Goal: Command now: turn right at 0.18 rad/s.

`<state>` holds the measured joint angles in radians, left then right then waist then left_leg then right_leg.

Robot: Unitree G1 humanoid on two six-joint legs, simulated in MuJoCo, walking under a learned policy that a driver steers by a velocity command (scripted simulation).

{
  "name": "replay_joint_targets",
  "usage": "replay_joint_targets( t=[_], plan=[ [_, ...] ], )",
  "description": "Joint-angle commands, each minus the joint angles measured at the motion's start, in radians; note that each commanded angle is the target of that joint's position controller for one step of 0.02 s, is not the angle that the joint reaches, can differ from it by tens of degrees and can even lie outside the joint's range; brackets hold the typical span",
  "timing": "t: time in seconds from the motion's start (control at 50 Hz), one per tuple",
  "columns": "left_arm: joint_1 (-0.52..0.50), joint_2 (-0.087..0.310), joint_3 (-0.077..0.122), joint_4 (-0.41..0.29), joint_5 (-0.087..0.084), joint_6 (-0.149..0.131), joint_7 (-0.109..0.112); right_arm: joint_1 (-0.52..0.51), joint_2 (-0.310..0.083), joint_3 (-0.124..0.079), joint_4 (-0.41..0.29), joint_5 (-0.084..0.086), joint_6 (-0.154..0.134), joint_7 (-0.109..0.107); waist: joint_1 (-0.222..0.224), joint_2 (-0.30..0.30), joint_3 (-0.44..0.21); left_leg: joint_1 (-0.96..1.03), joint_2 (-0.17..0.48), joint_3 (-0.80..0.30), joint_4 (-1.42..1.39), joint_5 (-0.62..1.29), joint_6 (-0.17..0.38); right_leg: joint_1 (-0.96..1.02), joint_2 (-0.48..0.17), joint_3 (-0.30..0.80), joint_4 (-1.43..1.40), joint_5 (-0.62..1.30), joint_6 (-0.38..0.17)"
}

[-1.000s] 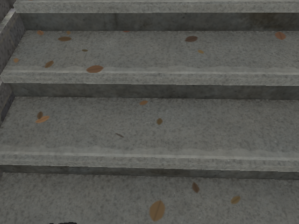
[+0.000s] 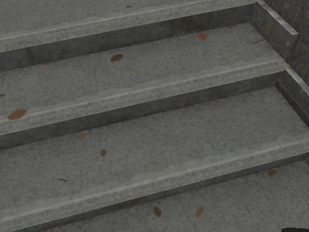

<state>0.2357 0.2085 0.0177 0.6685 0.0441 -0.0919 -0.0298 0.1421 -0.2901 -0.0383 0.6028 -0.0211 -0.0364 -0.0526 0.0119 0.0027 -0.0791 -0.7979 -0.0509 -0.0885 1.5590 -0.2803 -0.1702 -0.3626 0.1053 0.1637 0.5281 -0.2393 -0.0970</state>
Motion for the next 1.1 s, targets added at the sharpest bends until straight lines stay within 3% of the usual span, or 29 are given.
replay_joint_targets(
  t=[0.02,0.04,0.06,0.08,0.1,0.16,0.22,0.28,0.34,0.4,0.44,0.48,0.5,0.52,0.54,0.56,0.6,0.62,0.66,0.7,0.74,0.8,0.84,0.86,0.9,0.96,1.04,1.06,1.1],
  plan=[
    [-0.1,0.044,-0.03,-0.127,-0.027,-0.017,0.001,0.036,-0.075,-0.017,0.004,0.003,0.01,0.031,-0.016,-0.058,-0.063,-0.014,0.071,-0.004,0.02,0.092,-0.037,0.056,-0.261,0.197,-0.066,0.295,-0.173],
    [-0.119,0.017,-0.05,-0.128,-0.041,-0.015,-0.009,0.062,-0.058,-0.014,0.039,0.001,0.007,0.054,-0.028,-0.045,-0.054,0.031,0.102,-0.002,-0.098,0.115,-0.044,0.047,-0.242,0.167,-0.051,0.263,-0.132],
    [0.079,0.092,0.024,-0.033,-0.073,0.024,0.074,-0.06,0.052,0.011,-0.017,-0.003,0.053,0.041,0.058,0.045,0.018,-0.021,0.091,0.134,-0.394,0.053,0.05,0.219,-0.243,0.162,-0.093,0.37,-0.065],
    [-0.069,0.066,-0.045,-0.078,-0.054,-0.002,0.011,0.041,0.031,0.018,0.05,-0.003,0.02,0.096,-0.021,-0.141,-0.039,0.115,0.152,0.044,-0.416,0.104,-0.013,0.095,-0.215,0.133,-0.033,0.292,-0.059],
    [-0.16,0.034,-0.048,-0.095,-0.052,-0.008,-0.023,0.087,0.039,0.015,0.084,-0.003,0.004,0.138,-0.044,-0.064,-0.013,0.233,0.174,0.056,-0.618,0.072,-0.013,0.051,-0.211,0.104,-0.035,0.24,-0.022],
    [-0.044,0.209,0.023,-0.016,-0.097,0.014,-0.021,-0.068,0.005,0.008,0.003,0.0,-0.024,0.165,0.028,-0.105,0.021,0.312,0.123,0.106,-0.975,0.168,0.049,0.169,-0.307,0.231,-0.094,0.297,-0.083],
    [0.119,0.247,0.071,0.002,-0.053,0.0,0.023,-0.068,-0.093,-0.008,-0.036,0.022,-0.072,0.081,0.091,-0.113,-0.123,0.159,0.128,0.032,-0.829,0.309,0.186,0.507,-0.399,0.257,-0.001,0.775,-0.222],
    [-0.053,0.207,0.087,-0.058,-0.002,-0.021,0.08,0.063,-0.083,-0.024,0.021,0.011,-0.064,0.06,0.054,-0.161,-0.053,0.101,0.099,0.02,-0.217,-0.316,0.127,0.293,-0.575,0.275,-0.124,0.729,-0.368],
    [-0.257,0.082,0.044,-0.119,-0.001,-0.041,0.102,0.066,-0.018,-0.021,0.025,-0.007,-0.025,0.088,-0.034,-0.088,-0.047,0.149,0.1,0.02,0.06,-0.237,0.094,0.136,-0.451,0.019,-0.195,0.549,-0.211],
    [-0.202,0.185,0.066,-0.097,-0.029,-0.016,0.147,-0.017,0.061,-0.001,0.005,-0.015,-0.014,0.152,0.0,-0.052,-0.024,0.223,0.123,0.162,-0.706,-0.202,0.085,0.32,-0.286,-0.214,-0.126,0.486,-0.042],
    [-0.198,0.32,0.111,-0.088,0.023,0.034,0.121,0.096,0.069,0.004,0.047,0.038,-0.021,0.202,-0.008,-0.121,-0.003,0.509,0.045,0.238,-1.034,0.152,0.105,0.214,-0.353,-0.194,-0.099,0.567,-0.086],
    [-0.088,0.246,0.085,-0.029,0.045,0.042,0.062,0.219,-0.024,-0.045,0.089,0.025,-0.056,0.156,-0.02,-0.044,-0.039,0.737,-0.052,0.226,-1.227,0.37,0.201,0.153,-0.322,-0.278,0.108,0.423,0.009],
    [0.019,0.12,0.053,-0.033,0.05,0.038,0.044,0.317,-0.197,-0.099,0.076,-0.008,-0.07,0.111,-0.002,0.091,-0.141,0.95,0.119,0.011,-1.067,1.023,0.406,-0.045,-0.205,-0.335,0.373,0.127,0.139],
    [0.036,0.03,0.016,-0.133,0.01,0.024,0.042,0.4,-0.321,-0.112,0.058,-0.023,-0.086,0.093,-0.014,0.27,-0.346,1.19,0.494,-0.53,-1.126,1.32,0.727,-0.243,-0.017,-0.266,0.563,-0.543,0.225],
    [-0.186,0.076,0.03,-0.158,-0.052,0.027,0.05,0.439,-0.234,-0.097,0.119,-0.057,-0.101,0.112,-0.112,0.16,-0.149,1.054,0.478,-0.454,-1.108,1.127,0.632,-0.392,-0.038,-0.103,0.937,-0.53,0.237],
    [-0.269,0.102,0.036,-0.175,-0.06,0.025,0.068,0.345,-0.222,-0.086,0.11,-0.05,-0.107,0.131,-0.106,0.187,-0.062,0.894,0.398,-0.328,-1.095,0.929,0.55,-0.489,-0.051,-0.093,1.196,-0.463,0.219],
    [-0.18,0.205,0.076,-0.121,-0.005,0.022,0.091,0.048,-0.073,-0.023,0.022,-0.002,-0.092,0.148,0.024,0.08,0.014,0.61,0.322,-0.208,-1.14,0.685,0.48,-0.453,-0.113,-0.088,1.156,-0.246,0.174],
    [-0.136,0.187,0.073,-0.116,0.005,0.03,0.085,-0.042,-0.033,-0.009,-0.015,0.004,-0.076,0.143,0.068,0.092,0.033,0.472,0.281,-0.16,-1.18,0.572,0.451,-0.351,-0.122,-0.1,1.099,-0.212,0.17],
    [-0.048,0.159,0.067,-0.078,-0.033,0.054,0.056,-0.088,-0.032,0.002,-0.036,-0.001,-0.056,0.108,0.069,0.163,-0.043,0.394,0.276,-0.111,-1.172,0.603,0.447,-0.246,-0.085,-0.148,1.237,-0.134,0.205],
    [0.045,0.147,0.064,-0.002,-0.06,0.061,0.017,-0.152,0.046,0.048,-0.058,0.0,-0.054,0.114,0.084,0.086,-0.038,0.351,0.25,-0.049,-1.13,0.541,0.391,-0.201,-0.125,-0.126,1.156,-0.016,0.255],
    [0.105,0.105,0.059,0.053,-0.046,0.053,-0.028,-0.201,0.082,0.087,-0.055,0.032,-0.056,0.131,0.107,0.027,-0.013,0.346,0.196,0.036,-1.079,0.484,0.304,-0.074,-0.181,-0.15,0.786,0.059,0.298],
    [-0.009,0.019,0.024,0.059,-0.065,0.042,-0.088,-0.013,-0.067,0.039,0.072,0.052,-0.011,0.153,-0.001,0.071,0.074,0.49,0.238,-0.039,-1.073,0.261,0.287,0.023,-0.175,-0.235,0.171,-0.049,0.284],
    [-0.059,0.124,0.044,-0.012,-0.046,0.016,-0.025,0.09,-0.207,-0.036,0.113,0.04,0.02,0.133,-0.085,0.136,0.032,0.692,0.398,-0.24,-1.139,0.141,0.424,-0.116,-0.147,-0.223,0.149,-0.078,0.205],
    [-0.069,0.164,0.055,-0.026,-0.026,0.004,0.015,0.169,-0.216,-0.054,0.145,0.018,0.022,0.115,-0.142,0.202,0.038,0.82,0.497,-0.392,-1.219,-0.126,0.52,-0.306,-0.155,-0.172,0.275,-0.132,0.155],
    [-0.085,0.126,0.027,0.016,-0.024,0.011,0.018,0.213,-0.13,-0.026,0.175,-0.002,-0.002,0.075,-0.18,0.236,0.118,0.865,0.647,-0.69,-1.343,-0.421,0.637,-0.697,-0.222,-0.032,0.674,-0.104,0.049],
    [-0.068,0.025,0.009,0.059,0.005,0.003,-0.015,0.157,0.032,0.03,0.221,-0.076,-0.063,0.072,-0.098,0.143,0.053,0.833,0.488,-0.274,-1.31,-0.261,0.512,-0.88,-0.099,-0.03,1.475,-0.119,-0.08],
    [-0.255,-0.09,-0.049,-0.001,-0.017,0.029,-0.063,0.329,0.124,0.06,0.407,-0.1,-0.027,0.06,-0.103,0.077,0.086,0.975,0.453,-0.007,-1.363,-0.043,0.407,-1.155,-0.163,-0.054,1.649,-0.23,-0.186],
    [-0.338,-0.04,0.0,-0.1,-0.062,0.048,0.007,0.358,-0.033,-0.016,0.386,-0.037,-0.092,0.052,-0.088,0.006,0.156,0.981,0.466,0.045,-1.424,-0.176,0.29,-1.167,-0.15,-0.06,1.573,-0.325,-0.068],
    [-0.439,-0.058,-0.014,-0.195,-0.046,0.089,0.057,0.305,-0.019,-0.006,0.429,-0.026,-0.133,0.049,-0.029,0.067,0.244,0.853,0.482,0.114,-1.548,-0.24,0.254,-1.205,-0.185,-0.066,1.504,-0.394,-0.031]
  ],
)
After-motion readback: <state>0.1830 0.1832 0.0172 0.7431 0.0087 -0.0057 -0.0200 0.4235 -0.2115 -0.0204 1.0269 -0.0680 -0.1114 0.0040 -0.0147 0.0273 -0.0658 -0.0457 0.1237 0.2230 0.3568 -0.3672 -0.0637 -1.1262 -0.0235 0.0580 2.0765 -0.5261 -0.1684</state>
